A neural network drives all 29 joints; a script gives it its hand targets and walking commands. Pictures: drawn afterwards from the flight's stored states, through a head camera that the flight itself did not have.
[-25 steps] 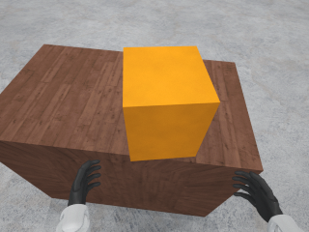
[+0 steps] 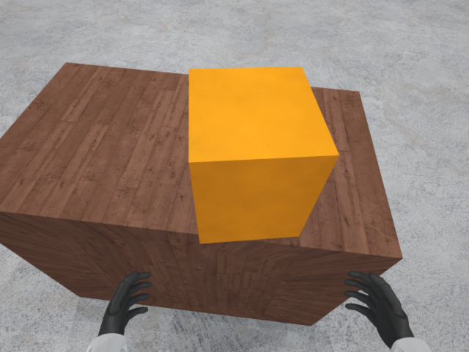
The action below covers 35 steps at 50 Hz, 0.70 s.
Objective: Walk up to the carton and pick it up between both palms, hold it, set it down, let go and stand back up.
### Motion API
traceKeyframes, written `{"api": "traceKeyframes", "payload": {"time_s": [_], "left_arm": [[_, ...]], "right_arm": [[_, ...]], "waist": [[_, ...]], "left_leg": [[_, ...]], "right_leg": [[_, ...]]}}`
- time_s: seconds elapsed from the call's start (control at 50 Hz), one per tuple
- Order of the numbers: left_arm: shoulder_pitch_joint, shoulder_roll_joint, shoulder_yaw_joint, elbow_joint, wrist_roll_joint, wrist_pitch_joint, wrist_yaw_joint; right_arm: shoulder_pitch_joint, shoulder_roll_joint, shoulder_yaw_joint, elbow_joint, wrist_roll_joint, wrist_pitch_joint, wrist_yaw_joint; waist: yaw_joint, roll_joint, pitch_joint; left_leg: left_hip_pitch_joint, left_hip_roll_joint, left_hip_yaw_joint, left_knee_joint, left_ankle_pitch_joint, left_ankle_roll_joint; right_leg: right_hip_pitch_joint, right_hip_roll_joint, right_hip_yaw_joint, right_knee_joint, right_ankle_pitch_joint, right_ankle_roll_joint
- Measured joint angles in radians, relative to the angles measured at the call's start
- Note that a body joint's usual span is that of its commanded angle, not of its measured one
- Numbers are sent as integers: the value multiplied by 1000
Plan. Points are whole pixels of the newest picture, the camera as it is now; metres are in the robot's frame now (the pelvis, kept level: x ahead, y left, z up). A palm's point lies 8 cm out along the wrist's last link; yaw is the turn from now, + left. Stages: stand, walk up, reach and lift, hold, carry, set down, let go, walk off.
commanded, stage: set down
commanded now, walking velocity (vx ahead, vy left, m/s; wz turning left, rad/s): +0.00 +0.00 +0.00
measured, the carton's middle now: (248, 159) +0.44 +0.03 +0.06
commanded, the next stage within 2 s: let go in 0.96 s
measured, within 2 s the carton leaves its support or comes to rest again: neither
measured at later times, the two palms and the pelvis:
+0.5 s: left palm (107, 334) +0.14 +0.23 -0.06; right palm (374, 332) +0.19 -0.21 -0.06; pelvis +0.01 +0.01 +0.00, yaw +0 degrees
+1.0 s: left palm (102, 337) +0.14 +0.24 -0.08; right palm (368, 339) +0.18 -0.21 -0.08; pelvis +0.01 +0.01 +0.00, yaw +0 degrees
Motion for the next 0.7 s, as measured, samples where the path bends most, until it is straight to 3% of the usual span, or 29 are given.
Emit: {"api": "traceKeyframes", "payload": {"time_s": [0.26, 0.7], "left_arm": [[-31, 34, 4, 128, 0, -44, -34], [-75, 56, 15, 288, 0, -75, -79]], "right_arm": [[-32, 57, 0, 113, -70, -40, -37], [-114, 78, 0, 354, -119, -145, -59]], "waist": [[0, 0, 13], [-4, 0, 19]], "left_leg": [[0, -6, 0, 0, -4, 0], [1, -11, 0, 0, -10, 0]], "right_leg": [[1, -6, 0, 0, -5, 7], [2, -11, 0, 0, -12, 10]]}}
